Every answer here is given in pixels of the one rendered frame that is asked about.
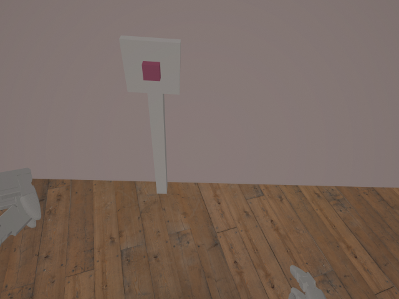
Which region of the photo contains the button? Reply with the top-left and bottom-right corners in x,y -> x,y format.
142,61 -> 161,81

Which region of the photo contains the panel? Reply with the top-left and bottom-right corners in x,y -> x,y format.
119,36 -> 181,194

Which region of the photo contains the robot right hand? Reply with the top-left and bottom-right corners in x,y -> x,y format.
288,265 -> 326,299

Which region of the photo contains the robot left hand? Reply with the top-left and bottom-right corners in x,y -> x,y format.
0,168 -> 41,246

